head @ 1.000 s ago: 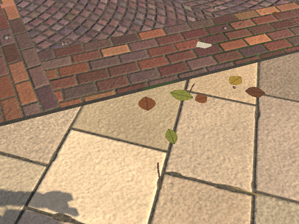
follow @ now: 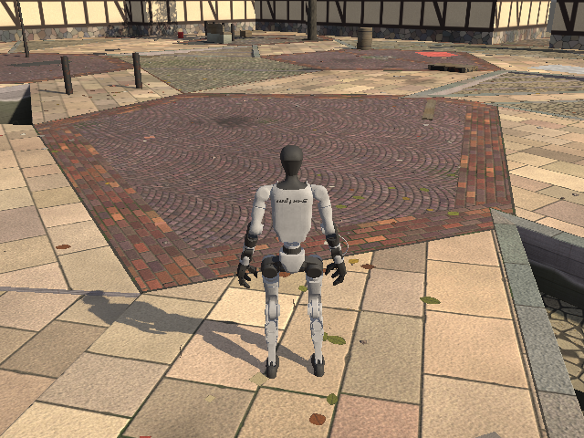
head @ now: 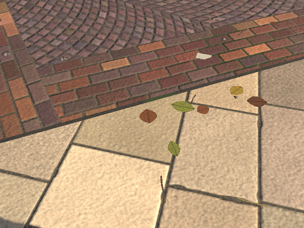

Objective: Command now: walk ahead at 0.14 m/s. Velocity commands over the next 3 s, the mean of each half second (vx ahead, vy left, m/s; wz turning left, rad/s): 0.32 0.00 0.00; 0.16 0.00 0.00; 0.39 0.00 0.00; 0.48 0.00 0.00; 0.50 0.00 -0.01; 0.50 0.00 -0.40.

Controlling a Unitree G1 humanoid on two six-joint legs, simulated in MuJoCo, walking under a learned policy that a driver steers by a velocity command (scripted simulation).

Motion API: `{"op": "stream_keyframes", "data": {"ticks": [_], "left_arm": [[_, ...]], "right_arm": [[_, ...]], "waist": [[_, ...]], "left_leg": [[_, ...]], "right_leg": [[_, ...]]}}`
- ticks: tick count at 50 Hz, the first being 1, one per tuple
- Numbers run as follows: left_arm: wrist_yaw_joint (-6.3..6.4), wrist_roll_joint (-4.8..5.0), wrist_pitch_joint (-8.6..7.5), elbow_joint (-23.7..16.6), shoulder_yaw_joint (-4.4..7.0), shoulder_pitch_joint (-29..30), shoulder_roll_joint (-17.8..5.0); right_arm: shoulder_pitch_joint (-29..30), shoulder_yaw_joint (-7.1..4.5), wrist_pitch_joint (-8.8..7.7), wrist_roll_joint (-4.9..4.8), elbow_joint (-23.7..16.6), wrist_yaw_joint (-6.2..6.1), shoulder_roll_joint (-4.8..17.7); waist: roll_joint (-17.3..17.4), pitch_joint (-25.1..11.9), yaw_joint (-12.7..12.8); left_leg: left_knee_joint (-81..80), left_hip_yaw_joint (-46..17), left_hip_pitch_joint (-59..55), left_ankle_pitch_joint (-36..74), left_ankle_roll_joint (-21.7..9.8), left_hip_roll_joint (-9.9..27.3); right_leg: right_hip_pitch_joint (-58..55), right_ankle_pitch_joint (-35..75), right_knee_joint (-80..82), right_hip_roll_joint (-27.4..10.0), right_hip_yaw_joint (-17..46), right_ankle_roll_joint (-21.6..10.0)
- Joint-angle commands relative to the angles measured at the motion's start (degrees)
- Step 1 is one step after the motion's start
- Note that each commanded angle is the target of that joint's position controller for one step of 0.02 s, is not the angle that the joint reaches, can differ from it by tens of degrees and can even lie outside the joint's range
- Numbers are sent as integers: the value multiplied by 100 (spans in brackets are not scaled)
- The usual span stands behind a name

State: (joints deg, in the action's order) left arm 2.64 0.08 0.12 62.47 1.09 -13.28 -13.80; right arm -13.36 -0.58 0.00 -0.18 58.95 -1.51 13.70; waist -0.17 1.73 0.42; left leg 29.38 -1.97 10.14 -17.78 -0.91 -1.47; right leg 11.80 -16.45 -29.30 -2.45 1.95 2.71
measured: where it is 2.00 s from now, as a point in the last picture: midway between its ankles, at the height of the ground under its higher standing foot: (155, 182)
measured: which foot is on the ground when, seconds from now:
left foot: down 0.00-0.18, up 0.20-0.60, down 0.62-1.00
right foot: down 0.00-0.64, up 0.66-0.94, down 0.96-1.00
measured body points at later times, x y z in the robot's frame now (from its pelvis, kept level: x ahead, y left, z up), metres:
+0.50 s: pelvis +0.15 -0.04 +0.01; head +0.17 -0.06 +0.46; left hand +0.04 +0.20 -0.13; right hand +0.34 -0.28 -0.11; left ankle +0.31 +0.11 -0.69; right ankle +0.02 -0.13 -0.74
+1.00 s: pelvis +0.30 -0.02 +0.00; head +0.30 -0.04 +0.45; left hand +0.37 +0.24 -0.13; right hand +0.39 -0.27 -0.15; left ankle +0.36 +0.08 -0.73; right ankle +0.32 -0.14 -0.74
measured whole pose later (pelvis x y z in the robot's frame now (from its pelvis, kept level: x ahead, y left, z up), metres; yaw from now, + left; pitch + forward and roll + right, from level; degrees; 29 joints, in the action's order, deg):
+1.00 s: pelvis +0.30 -0.02 +0.00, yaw -1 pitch +0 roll +2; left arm 2.7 -0.8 -0.2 56.1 2.3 -13.9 -12.4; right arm -9.2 -2.0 -1.6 -1.0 57.3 -0.7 13.4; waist 0.1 -0.7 0.4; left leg 27.9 4.7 18.0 -12.2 -3.5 -3.0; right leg 17.3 -17.4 -34.0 -3.0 0.6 -0.7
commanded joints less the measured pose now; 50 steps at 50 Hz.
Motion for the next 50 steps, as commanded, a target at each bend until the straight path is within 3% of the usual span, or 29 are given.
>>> {"op": "stream_keyframes", "data": {"ticks": [1,3,5,6,8,9,10,11,12,13,16,18,22,25,27,30,31,32,33,34,35,36,39,41,45,47,48,49,50], "left_arm": [[22,38,-72,-210,90,-55,-533],[-49,69,-244,-384,40,118,-313],[-155,142,-422,-453,54,100,-319],[-203,167,-496,-444,56,-25,-311],[-250,152,-578,-75,132,-890,-350],[-256,79,-573,125,216,-1449,-558],[-265,84,-582,193,364,-2144,-1166],[-339,-10,-653,177,338,-2189,-1310],[-343,8,-718,14,230,-1654,-931],[-354,34,-749,-112,170,-1376,-679],[-373,6,-677,-199,68,-1324,-392],[-306,-19,-604,-162,58,-1613,-409],[-163,-53,-506,-309,88,-1522,-663],[-119,-29,-459,-246,121,-1722,-762],[-109,13,-436,-232,149,-1620,-779],[-92,11,-370,-384,192,-1149,-822],[-116,-56,-381,-459,163,-1248,-762],[-172,-189,-416,-421,7,-2048,-179],[-205,14,-469,-201,-36,-2531,0],[-217,140,-463,-272,106,-2085,-477],[-171,180,-415,-467,136,-1449,-520],[-94,110,-332,-508,165,-1150,-490],[53,-4,-87,-529,183,-1316,-213],[113,-26,-37,-592,158,-1184,-140],[56,-69,68,-623,203,-900,-299],[17,-140,52,-634,264,-858,-445],[12,-115,9,-644,269,-877,-466],[15,-93,-53,-642,259,-905,-495],[25,-74,-112,-537,345,-1035,-799]], "right_arm": [[-295,-213,-30,-70,-150,-40,932],[-586,-316,-132,-106,-125,-19,1202],[-427,-331,-248,-109,-210,-9,1147],[-231,-319,-280,-138,-294,4,1073],[317,-289,-262,-209,-499,28,949],[401,-225,-290,-156,-583,43,704],[435,-138,-370,-88,-751,44,369],[418,-187,-465,-194,-875,27,485],[348,-217,-530,-283,-834,59,618],[256,-225,-582,-279,-746,110,620],[495,-336,-644,-121,-744,196,707],[647,-301,-600,-103,-799,264,452],[1655,-172,-561,-111,-1219,292,173],[1985,-144,-562,-119,-1366,339,212],[1875,-191,-557,-137,-1402,363,378],[361,-434,-593,-41,-914,326,887],[-196,-502,-582,39,-757,273,1147],[-591,-524,-508,211,-663,240,1481],[-743,-406,-458,162,-608,291,1151],[-141,-366,-429,11,-697,320,960],[556,-288,-424,-41,-827,300,711],[936,-188,-450,-15,-867,303,467],[1253,-183,-462,193,-734,307,468],[1166,-201,-461,232,-655,242,545],[1126,-244,-310,46,-589,117,749],[960,-298,-235,-70,-524,72,873],[956,-312,-209,-111,-545,50,878],[1006,-289,-209,-152,-606,36,750],[1092,-272,-233,-200,-711,11,586]], "waist": [[517,438,-128],[1110,691,-237],[1109,890,-118],[1033,872,22],[686,641,495],[53,358,625],[-1462,3,744],[-1671,77,622],[-931,538,346],[-661,653,243],[-557,478,218],[-580,314,259],[-447,593,375],[-612,594,398],[-737,435,186],[-727,-521,-675],[-401,-1022,-835],[995,-1963,-452],[1379,-2976,-413],[782,-2195,-337],[492,-1223,-192],[144,-751,-44],[525,-467,335],[653,-575,326],[624,-683,330],[745,-356,333],[694,-142,371],[320,118,392],[-495,358,377]], "left_leg": [[-1199,-812,606,-2609,-537,528],[-1835,-2128,613,-3395,-1061,1428],[-1995,-2646,735,-2992,-1306,1833],[-1873,-2409,724,-2601,-1213,1772],[-1189,-1298,1402,-1614,-760,1081],[-42,-625,1813,-810,-493,609],[1944,311,2666,-747,-81,-79],[3117,-88,3320,-1525,-96,-170],[3749,-376,3725,-1134,-208,231],[3822,-354,3831,-514,-315,453],[3192,-30,3601,507,-311,754],[2852,197,3492,777,-164,727],[1217,483,2979,1497,57,501],[491,678,2136,1921,30,219],[226,495,1765,2060,-145,167],[-205,483,119,2462,-514,-102],[-71,54,-1141,3978,-700,443],[486,-1590,-3121,6169,-1608,2017],[-197,-3032,-3352,5938,-2279,2679],[-601,-2461,-2194,4564,-2022,2348],[-880,-1783,-1217,3669,-1713,2041],[-1168,-1304,-281,3295,-1506,1782],[-1543,-513,1238,2666,-1263,1268],[-1570,-420,1288,2475,-1346,1240],[-1860,-579,1589,-668,-1070,1175],[-2025,-788,1877,-2135,-816,1119],[-1964,-888,1894,-2444,-742,1126],[-1568,-782,1935,-2342,-644,981],[-906,-90,2026,-2018,-410,491]], "right_leg": [[659,-1450,-323,450,-547,-240],[1201,-1107,-1291,367,-554,-344],[1408,-1128,-1668,69,-247,-573],[1243,-1230,-1265,2,-239,-693],[-503,-228,291,240,-481,-752],[-1309,-114,598,-105,222,-747],[-2021,-870,1598,-1321,2341,-1247],[-1894,-1460,2127,-2062,4006,-1825],[-1689,-1469,2068,-2040,3658,-1794],[-1630,-1194,2039,-1723,2891,-1568],[-1723,968,2058,-1109,1364,-1137],[-1776,2014,2027,-972,878,-1174],[-1066,2502,2258,-787,342,-1181],[-786,3449,2051,-758,55,-1117],[-1026,4062,1734,-883,22,-1007],[-1343,5241,102,-705,-72,-665],[-632,4189,-968,-440,-143,-460],[1092,64,-3160,312,-267,-176],[1440,-2445,-4475,769,527,-73],[1554,-2186,-4753,411,672,-82],[1819,-1835,-4564,144,319,-76],[1619,-1507,-4193,-73,228,-30],[441,-1059,-2902,-233,91,-4],[246,-998,-2007,-218,20,7],[-517,404,-703,-58,-242,-132],[-526,-136,-769,117,-492,-313],[-377,-521,-533,67,-442,-483],[-228,-937,143,-155,-117,-726],[167,-2023,947,-516,557,-1032]]}}
Next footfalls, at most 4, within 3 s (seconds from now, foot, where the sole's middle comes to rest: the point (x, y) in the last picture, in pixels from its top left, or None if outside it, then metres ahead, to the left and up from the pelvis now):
0.62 left None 0.40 0.08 -0.77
0.96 right None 0.35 -0.14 -0.77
1.36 left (129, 227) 0.52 0.13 -0.77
1.86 right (177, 159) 0.87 -0.09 -0.77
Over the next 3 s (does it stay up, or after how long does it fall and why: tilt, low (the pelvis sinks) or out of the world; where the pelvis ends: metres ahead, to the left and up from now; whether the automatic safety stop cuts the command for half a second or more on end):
stays up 1.32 0.02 -0.02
